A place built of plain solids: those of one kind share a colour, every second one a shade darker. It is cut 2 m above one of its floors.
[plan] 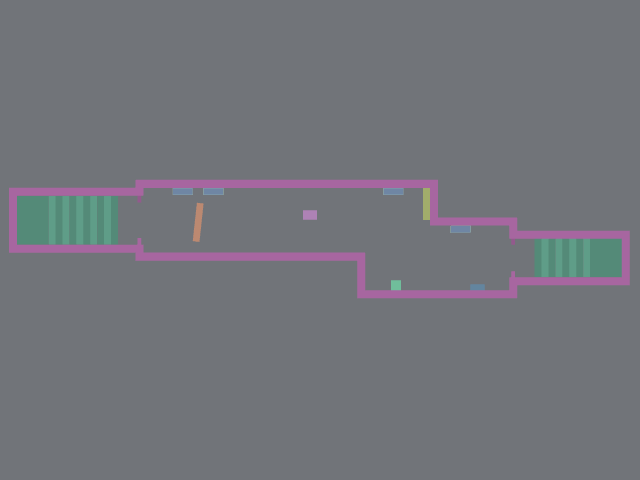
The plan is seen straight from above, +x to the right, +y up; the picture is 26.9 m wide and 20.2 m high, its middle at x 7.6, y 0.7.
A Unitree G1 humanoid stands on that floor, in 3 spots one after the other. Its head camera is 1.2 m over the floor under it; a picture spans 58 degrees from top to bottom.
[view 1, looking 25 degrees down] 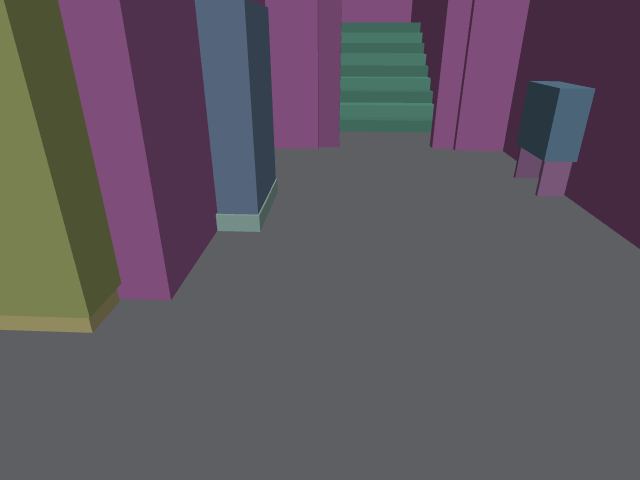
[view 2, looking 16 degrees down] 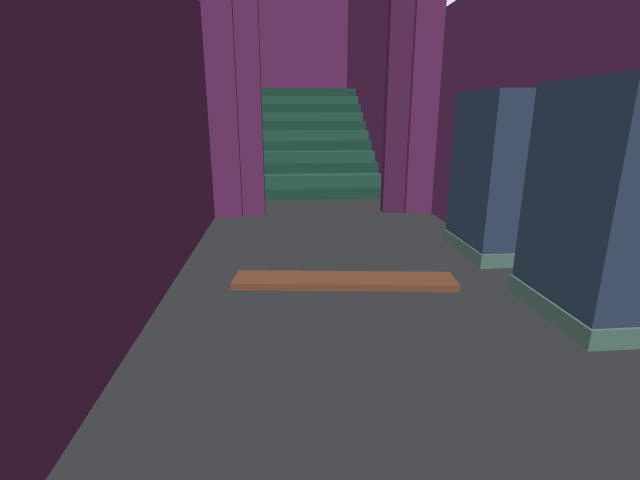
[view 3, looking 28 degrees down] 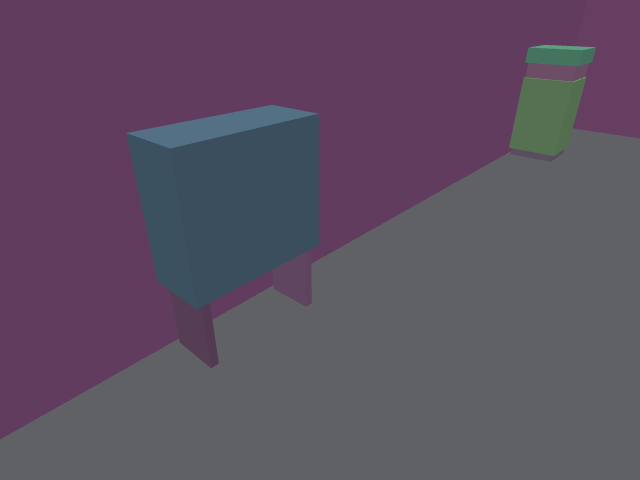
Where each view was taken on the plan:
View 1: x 10.42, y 0.46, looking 3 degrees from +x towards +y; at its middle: ground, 2.84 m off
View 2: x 5.45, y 1.00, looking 175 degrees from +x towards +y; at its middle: ground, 4.35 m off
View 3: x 15.14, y -0.06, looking -138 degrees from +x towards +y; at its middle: wall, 2.31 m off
